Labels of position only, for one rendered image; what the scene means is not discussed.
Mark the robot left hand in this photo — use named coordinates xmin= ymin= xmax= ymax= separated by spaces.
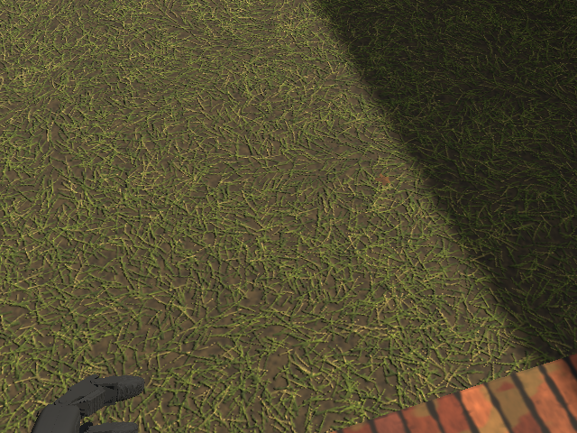
xmin=31 ymin=374 xmax=145 ymax=433

